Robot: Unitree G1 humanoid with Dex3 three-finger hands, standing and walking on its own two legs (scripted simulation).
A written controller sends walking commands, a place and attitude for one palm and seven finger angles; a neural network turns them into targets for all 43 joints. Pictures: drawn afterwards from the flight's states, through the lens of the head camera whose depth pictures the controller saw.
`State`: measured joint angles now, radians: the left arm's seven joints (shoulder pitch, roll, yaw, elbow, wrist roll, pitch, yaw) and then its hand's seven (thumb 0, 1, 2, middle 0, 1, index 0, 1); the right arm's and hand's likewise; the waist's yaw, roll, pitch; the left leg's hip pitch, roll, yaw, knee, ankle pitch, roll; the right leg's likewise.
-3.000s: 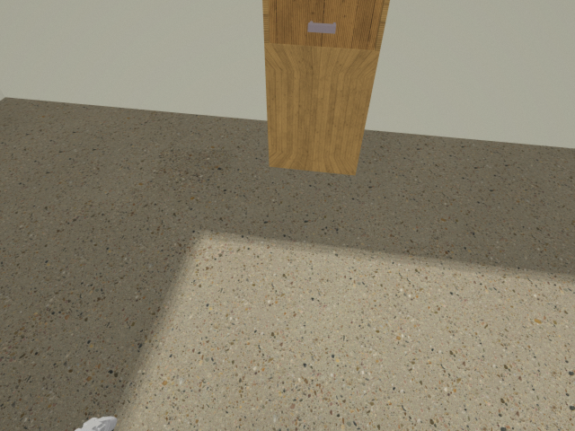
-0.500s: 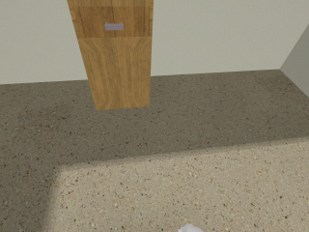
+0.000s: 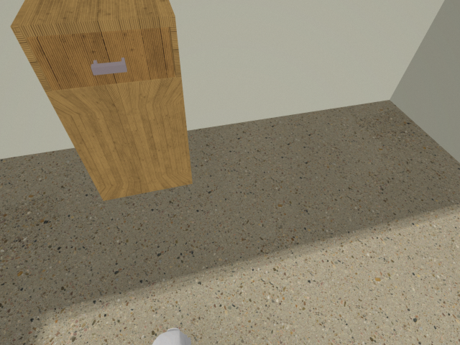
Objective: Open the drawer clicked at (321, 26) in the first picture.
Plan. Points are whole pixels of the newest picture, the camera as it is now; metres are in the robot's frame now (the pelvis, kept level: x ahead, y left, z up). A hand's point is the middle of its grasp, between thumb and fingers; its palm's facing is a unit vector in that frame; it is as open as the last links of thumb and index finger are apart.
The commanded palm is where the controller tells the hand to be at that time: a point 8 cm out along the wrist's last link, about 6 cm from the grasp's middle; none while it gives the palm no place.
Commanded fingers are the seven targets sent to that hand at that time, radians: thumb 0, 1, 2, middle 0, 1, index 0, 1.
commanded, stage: walk to a spot facing it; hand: left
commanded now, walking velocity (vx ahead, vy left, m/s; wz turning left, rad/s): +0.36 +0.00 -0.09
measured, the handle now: (109, 64) +0.94 +0.45 -0.01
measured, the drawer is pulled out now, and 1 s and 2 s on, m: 0.00 0.00 0.00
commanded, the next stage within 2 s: turn to face it in 0.22 s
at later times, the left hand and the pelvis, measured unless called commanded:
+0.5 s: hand (144, 283) +0.28 +0.20 -0.17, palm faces -0.09 -0.98 -0.20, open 7.3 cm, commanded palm none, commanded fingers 0.00 0.90 0.90 -0.20 -0.30 -0.20 -0.30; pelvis +0.19 +0.03 +0.00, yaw -6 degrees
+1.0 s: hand (123, 295) +0.25 +0.25 -0.19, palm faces +0.19 -0.96 -0.20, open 7.3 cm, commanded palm none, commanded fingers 0.00 0.90 0.90 -0.20 -0.30 -0.20 -0.30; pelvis +0.22 +0.04 -0.01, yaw +8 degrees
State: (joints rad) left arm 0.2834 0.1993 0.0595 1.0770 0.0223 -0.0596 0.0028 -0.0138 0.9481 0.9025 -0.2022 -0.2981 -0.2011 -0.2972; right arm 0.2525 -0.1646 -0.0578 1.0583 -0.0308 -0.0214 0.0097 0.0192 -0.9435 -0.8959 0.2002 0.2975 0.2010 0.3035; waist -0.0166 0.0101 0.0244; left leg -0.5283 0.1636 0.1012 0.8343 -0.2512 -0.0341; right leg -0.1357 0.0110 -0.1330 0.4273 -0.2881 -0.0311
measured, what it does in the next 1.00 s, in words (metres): walks ahead: left foot, then right foot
